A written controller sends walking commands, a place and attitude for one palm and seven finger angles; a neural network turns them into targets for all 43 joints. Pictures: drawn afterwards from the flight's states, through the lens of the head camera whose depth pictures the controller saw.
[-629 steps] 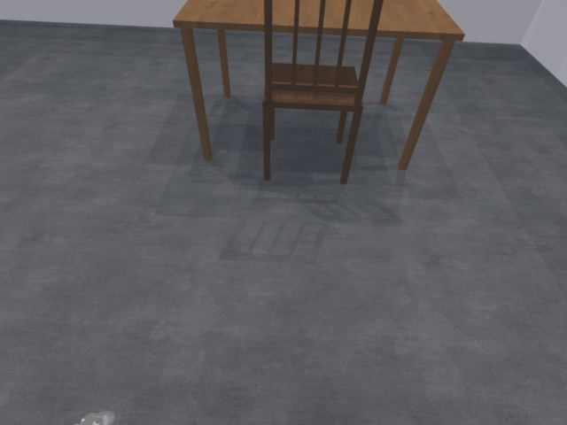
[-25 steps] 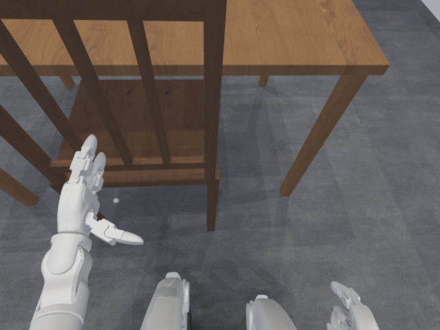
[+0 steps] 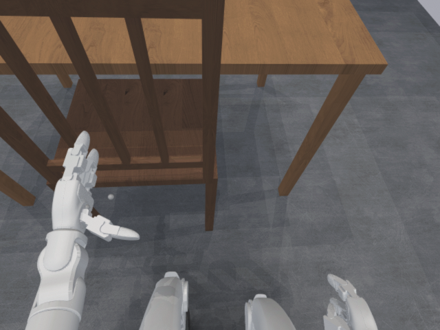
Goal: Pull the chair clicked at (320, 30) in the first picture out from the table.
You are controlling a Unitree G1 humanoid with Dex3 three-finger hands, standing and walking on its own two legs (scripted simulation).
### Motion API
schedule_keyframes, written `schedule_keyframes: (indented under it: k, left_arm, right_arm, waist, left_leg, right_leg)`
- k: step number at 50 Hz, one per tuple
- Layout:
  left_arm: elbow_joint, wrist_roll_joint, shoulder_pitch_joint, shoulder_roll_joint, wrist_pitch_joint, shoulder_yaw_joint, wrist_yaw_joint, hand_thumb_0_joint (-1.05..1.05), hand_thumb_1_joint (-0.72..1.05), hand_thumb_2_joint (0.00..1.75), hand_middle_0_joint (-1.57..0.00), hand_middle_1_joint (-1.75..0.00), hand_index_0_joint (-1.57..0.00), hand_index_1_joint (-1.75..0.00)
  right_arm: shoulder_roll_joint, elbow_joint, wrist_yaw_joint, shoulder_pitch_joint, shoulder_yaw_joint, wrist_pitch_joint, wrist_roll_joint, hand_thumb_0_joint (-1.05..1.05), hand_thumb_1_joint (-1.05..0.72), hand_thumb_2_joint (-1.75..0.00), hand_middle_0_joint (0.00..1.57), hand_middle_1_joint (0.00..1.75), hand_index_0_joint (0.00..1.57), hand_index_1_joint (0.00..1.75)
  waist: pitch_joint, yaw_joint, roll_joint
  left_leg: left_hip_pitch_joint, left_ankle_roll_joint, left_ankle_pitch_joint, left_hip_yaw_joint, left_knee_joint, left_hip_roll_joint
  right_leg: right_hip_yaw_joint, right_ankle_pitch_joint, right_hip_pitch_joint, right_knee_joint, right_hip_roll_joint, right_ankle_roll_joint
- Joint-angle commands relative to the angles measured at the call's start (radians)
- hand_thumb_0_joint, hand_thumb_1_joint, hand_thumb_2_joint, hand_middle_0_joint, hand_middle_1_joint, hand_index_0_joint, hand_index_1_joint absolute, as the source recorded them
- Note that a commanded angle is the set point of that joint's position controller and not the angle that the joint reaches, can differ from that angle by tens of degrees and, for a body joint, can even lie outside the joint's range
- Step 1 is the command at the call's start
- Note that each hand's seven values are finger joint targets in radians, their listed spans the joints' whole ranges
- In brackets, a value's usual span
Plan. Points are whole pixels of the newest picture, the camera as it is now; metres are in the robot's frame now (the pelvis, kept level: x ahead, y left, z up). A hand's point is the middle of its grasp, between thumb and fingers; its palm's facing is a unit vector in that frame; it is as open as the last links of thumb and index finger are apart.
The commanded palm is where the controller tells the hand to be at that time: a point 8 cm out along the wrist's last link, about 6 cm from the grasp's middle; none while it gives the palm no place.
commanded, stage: aim the fingers beside a spindle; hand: left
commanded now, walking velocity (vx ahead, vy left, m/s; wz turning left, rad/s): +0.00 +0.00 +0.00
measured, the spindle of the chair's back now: (103, 109) +0.49 +0.24 +0.08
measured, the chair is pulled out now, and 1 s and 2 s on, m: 0.00 0.00 0.00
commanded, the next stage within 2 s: none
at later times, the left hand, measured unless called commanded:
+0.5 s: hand (104, 191) +0.34 +0.21 +0.03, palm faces +0.10 -0.99 -0.06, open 17.0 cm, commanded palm +0.31 +0.25 +0.03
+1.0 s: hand (117, 204) +0.33 +0.19 +0.02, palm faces +0.05 -1.00 -0.02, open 17.0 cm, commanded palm +0.31 +0.25 +0.03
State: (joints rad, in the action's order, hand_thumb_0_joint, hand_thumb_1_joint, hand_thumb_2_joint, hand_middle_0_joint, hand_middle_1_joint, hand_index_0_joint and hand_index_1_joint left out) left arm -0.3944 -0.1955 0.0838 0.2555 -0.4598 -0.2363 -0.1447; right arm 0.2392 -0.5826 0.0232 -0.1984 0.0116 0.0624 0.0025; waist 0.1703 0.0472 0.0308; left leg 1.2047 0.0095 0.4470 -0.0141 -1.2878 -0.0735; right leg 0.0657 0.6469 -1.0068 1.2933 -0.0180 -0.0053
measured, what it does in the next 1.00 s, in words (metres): stands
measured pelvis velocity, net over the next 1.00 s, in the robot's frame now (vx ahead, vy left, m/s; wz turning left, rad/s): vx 0.00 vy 0.00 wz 0.00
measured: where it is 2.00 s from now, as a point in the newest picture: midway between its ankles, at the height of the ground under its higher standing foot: outside the picture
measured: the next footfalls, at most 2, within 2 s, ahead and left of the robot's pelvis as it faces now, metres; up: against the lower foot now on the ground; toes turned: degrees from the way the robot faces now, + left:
none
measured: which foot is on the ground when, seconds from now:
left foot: down 0.00-1.00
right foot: down 0.00-1.00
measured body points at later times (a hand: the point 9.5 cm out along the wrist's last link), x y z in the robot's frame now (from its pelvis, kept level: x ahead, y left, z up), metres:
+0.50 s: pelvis +0.01 +0.00 +0.00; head +0.11 +0.02 +0.44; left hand +0.33 +0.27 +0.04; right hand +0.15 -0.25 -0.10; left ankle +0.08 +0.12 -0.61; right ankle -0.01 -0.12 -0.61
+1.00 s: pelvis +0.00 +0.00 +0.00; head +0.10 +0.02 +0.44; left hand +0.32 +0.25 +0.02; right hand +0.16 -0.25 -0.10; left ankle +0.08 +0.12 -0.61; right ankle -0.01 -0.12 -0.61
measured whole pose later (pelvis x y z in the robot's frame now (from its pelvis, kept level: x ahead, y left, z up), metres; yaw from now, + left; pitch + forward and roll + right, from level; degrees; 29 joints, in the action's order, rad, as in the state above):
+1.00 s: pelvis +0.00 +0.00 +0.00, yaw +0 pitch +21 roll -4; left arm -0.41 -0.22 0.05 0.24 -0.43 -0.19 -0.17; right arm 0.25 -0.58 0.02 -0.22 0.01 0.05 -0.01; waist 0.17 0.04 0.04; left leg 1.20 0.01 0.45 -0.02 -1.28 -0.07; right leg 0.07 0.65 -1.00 1.28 -0.02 0.00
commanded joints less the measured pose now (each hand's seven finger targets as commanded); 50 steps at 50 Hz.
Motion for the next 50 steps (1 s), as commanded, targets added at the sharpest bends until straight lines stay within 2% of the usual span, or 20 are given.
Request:
schedule_keyframes:
  k: [1,2,6,10,11,13,16,20,21,24,26,28,32,36,40,42,44,47,49,50]
  left_arm:
    - [0.194,-0.029,0.147,0.154,-0.060,-0.051,-0.011,0.00,-0.50,0.30,-0.06,-0.08,-0.06,-0.08]
    - [0.187,-0.031,0.155,0.156,-0.056,-0.048,-0.022,0.00,-0.50,0.30,-0.06,-0.08,-0.06,-0.08]
    - [0.179,-0.038,0.213,0.087,-0.043,0.044,-0.056,0.00,-0.50,0.30,-0.06,-0.08,-0.06,-0.08]
    - [0.200,-0.027,0.229,0.137,-0.049,-0.004,-0.026,0.00,-0.50,0.30,-0.06,-0.08,-0.06,-0.08]
    - [0.197,-0.024,0.232,0.175,-0.054,-0.045,-0.009,0.00,-0.50,0.30,-0.06,-0.08,-0.06,-0.08]
    - [0.209,-0.016,0.228,0.230,-0.068,-0.116,0.020,0.00,-0.50,0.30,-0.06,-0.08,-0.06,-0.08]
    - [0.243,-0.006,0.183,0.243,-0.079,-0.134,0.042,0.00,-0.50,0.30,-0.06,-0.08,-0.06,-0.08]
    - [0.201,-0.020,0.140,0.179,-0.051,-0.076,0.015,0.00,-0.50,0.30,-0.06,-0.08,-0.06,-0.08]
    - [0.163,-0.024,0.130,0.130,-0.038,-0.024,-0.005,0.00,-0.50,0.30,-0.06,-0.08,-0.06,-0.08]
    - [0.126,-0.039,0.143,0.074,-0.017,0.040,-0.049,0.00,-0.50,0.30,-0.06,-0.08,-0.06,-0.08]
    - [0.156,-0.043,0.179,0.068,-0.027,0.053,-0.058,0.00,-0.50,0.30,-0.06,-0.08,-0.06,-0.08]
    - [0.192,-0.038,0.201,0.116,-0.044,0.012,-0.041,0.00,-0.50,0.30,-0.06,-0.08,-0.06,-0.08]
    - [0.345,-0.003,0.234,0.203,-0.099,-0.058,0.038,0.00,-0.50,0.30,-0.06,-0.08,-0.06,-0.08]
    - [0.278,0.015,0.188,0.212,-0.092,-0.091,0.081,0.00,-0.50,0.30,-0.06,-0.08,-0.06,-0.08]
    - [0.125,-0.003,0.122,0.142,-0.032,-0.044,0.029,0.00,-0.50,0.30,-0.06,-0.08,-0.06,-0.08]
    - [0.106,-0.020,0.101,0.078,-0.010,0.022,-0.016,0.00,-0.50,0.30,-0.06,-0.08,-0.06,-0.08]
    - [0.117,-0.036,0.107,0.088,-0.007,0.021,-0.044,0.00,-0.50,0.30,-0.06,-0.08,-0.06,-0.08]
    - [0.234,-0.038,0.194,0.114,-0.049,0.019,-0.043,0.00,-0.50,0.30,-0.06,-0.08,-0.06,-0.08]
    - [0.324,-0.032,0.227,0.163,-0.088,-0.021,-0.010,0.00,-0.50,0.30,-0.06,-0.08,-0.06,-0.08]
    - [0.326,-0.025,0.215,0.193,-0.101,-0.057,0.011,0.00,-0.50,0.30,-0.06,-0.08,-0.06,-0.08]
  right_arm:
    - [0.155,0.123,0.011,-0.022,-0.056,0.043,-0.003,0.00,-0.90,-0.90,0.20,0.30,0.20,0.30]
    - [0.158,0.119,0.013,-0.024,-0.057,0.042,-0.005,0.00,-0.90,-0.90,0.20,0.30,0.20,0.30]
    - [0.165,0.107,0.021,-0.036,-0.061,0.054,-0.012,0.00,-0.90,-0.90,0.20,0.30,0.20,0.30]
    - [0.168,0.100,0.022,-0.034,-0.065,0.056,-0.007,0.00,-0.90,-0.90,0.20,0.30,0.20,0.30]
    - [0.170,0.097,0.023,-0.036,-0.063,0.055,-0.003,0.00,-0.90,-0.90,0.20,0.30,0.20,0.30]
    - [0.163,0.098,0.021,-0.036,-0.062,0.049,0.003,0.00,-0.90,-0.90,0.20,0.30,0.20,0.30]
    - [0.155,0.117,0.012,-0.032,-0.060,0.043,0.005,0.00,-0.90,-0.90,0.20,0.30,0.20,0.30]
    - [0.154,0.118,0.005,-0.035,-0.058,0.034,-0.001,0.00,-0.90,-0.90,0.20,0.30,0.20,0.30]
    - [0.157,0.116,0.005,-0.039,-0.058,0.036,-0.004,0.00,-0.90,-0.90,0.20,0.30,0.20,0.30]
    - [0.164,0.108,0.010,-0.040,-0.061,0.037,-0.014,0.00,-0.90,-0.90,0.20,0.30,0.20,0.30]
    - [0.167,0.106,0.016,-0.043,-0.065,0.046,-0.016,0.00,-0.90,-0.90,0.20,0.30,0.20,0.30]
    - [0.169,0.102,0.018,-0.042,-0.070,0.048,-0.012,0.00,-0.90,-0.90,0.20,0.30,0.20,0.30]
    - [0.161,0.106,0.014,-0.039,-0.066,0.053,0.006,0.00,-0.90,-0.90,0.20,0.30,0.20,0.30]
    - [0.154,0.106,0.007,-0.034,-0.059,0.041,0.010,0.00,-0.90,-0.90,0.20,0.30,0.20,0.30]
    - [0.158,0.111,0.003,-0.027,-0.057,0.023,-0.003,0.00,-0.90,-0.90,0.20,0.30,0.20,0.30]
    - [0.160,0.123,0.001,-0.025,-0.057,0.023,-0.011,0.00,-0.90,-0.90,0.20,0.30,0.20,0.30]
    - [0.165,0.125,0.006,-0.027,-0.060,0.025,-0.017,0.00,-0.90,-0.90,0.20,0.30,0.20,0.30]
    - [0.160,0.122,0.011,-0.027,-0.064,0.039,-0.011,0.00,-0.90,-0.90,0.20,0.30,0.20,0.30]
    - [0.157,0.120,0.014,-0.026,-0.062,0.048,-0.003,0.00,-0.90,-0.90,0.20,0.30,0.20,0.30]
    - [0.155,0.112,0.016,-0.031,-0.063,0.050,0.001,0.00,-0.90,-0.90,0.20,0.30,0.20,0.30]
  waist:
    - [0.346,0.000,0.066]
    - [0.328,0.004,0.041]
    - [0.311,0.036,0.041]
    - [0.335,0.018,0.045]
    - [0.333,0.013,0.032]
    - [0.369,-0.014,0.050]
    - [0.407,-0.035,0.111]
    - [0.370,-0.011,0.065]
    - [0.345,0.014,0.038]
    - [0.289,0.035,-0.014]
    - [0.294,0.037,0.006]
    - [0.318,0.022,0.026]
    - [0.424,-0.010,0.127]
    - [0.384,-0.009,0.087]
    - [0.306,0.002,0.020]
    - [0.296,0.010,0.004]
    - [0.299,0.012,-0.025]
    - [0.342,0.014,0.044]
    - [0.387,0.002,0.088]
    - [0.391,-0.002,0.073]
  left_leg:
    - [-0.453,0.016,-0.144,-0.033,0.157,0.032]
    - [-0.443,0.016,-0.138,-0.034,0.159,0.031]
    - [-0.454,0.020,-0.118,-0.048,0.149,0.027]
    - [-0.458,0.017,-0.116,-0.051,0.151,0.029]
    - [-0.446,0.019,-0.113,-0.053,0.146,0.027]
    - [-0.451,0.015,-0.158,-0.046,0.143,0.030]
    - [-0.488,0.010,-0.211,-0.038,0.152,0.031]
    - [-0.467,0.013,-0.201,-0.028,0.157,0.031]
    - [-0.455,0.018,-0.195,-0.031,0.152,0.029]
    - [-0.412,0.022,-0.137,-0.034,0.150,0.029]
    - [-0.425,0.023,-0.137,-0.040,0.143,0.028]
    - [-0.450,0.019,-0.143,-0.048,0.147,0.028]
    - [-0.562,0.009,-0.234,-0.065,0.152,0.023]
    - [-0.515,0.010,-0.217,-0.057,0.154,0.025]
    - [-0.423,0.013,-0.144,-0.032,0.159,0.033]
    - [-0.418,0.017,-0.133,-0.031,0.161,0.034]
    - [-0.395,0.022,-0.132,-0.026,0.152,0.036]
    - [-0.449,0.022,-0.164,-0.034,0.141,0.033]
    - [-0.500,0.018,-0.192,-0.044,0.145,0.031]
    - [-0.510,0.018,-0.203,-0.046,0.142,0.029]
  right_leg:
    - [-0.021,-0.244,-0.006,-0.223,-0.024,-0.019]
    - [-0.021,-0.242,-0.004,-0.230,-0.023,-0.018]
    - [-0.016,-0.222,-0.053,-0.229,-0.021,-0.017]
    - [-0.014,-0.215,-0.056,-0.221,-0.018,-0.017]
    - [-0.013,-0.211,-0.058,-0.212,-0.020,-0.017]
    - [-0.020,-0.247,-0.020,-0.205,-0.020,-0.021]
    - [-0.019,-0.286,0.008,-0.195,-0.021,-0.024]
    - [-0.021,-0.304,0.027,-0.220,-0.024,-0.019]
    - [-0.018,-0.304,0.010,-0.222,-0.026,-0.017]
    - [-0.018,-0.262,-0.012,-0.242,-0.022,-0.011]
    - [-0.015,-0.252,-0.034,-0.231,-0.020,-0.013]
    - [-0.012,-0.246,-0.039,-0.223,-0.018,-0.016]
    - [-0.009,-0.285,-0.039,-0.190,-0.018,-0.024]
    - [-0.008,-0.282,-0.021,-0.195,-0.022,-0.022]
    - [-0.015,-0.260,0.000,-0.226,-0.024,-0.017]
    - [-0.014,-0.257,-0.002,-0.236,-0.021,-0.016]
    - [-0.025,-0.266,0.020,-0.244,-0.020,-0.014]
    - [-0.024,-0.276,-0.004,-0.229,-0.017,-0.016]
    - [-0.020,-0.277,-0.007,-0.215,-0.018,-0.020]
    - [-0.021,-0.281,-0.007,-0.216,-0.021,-0.021]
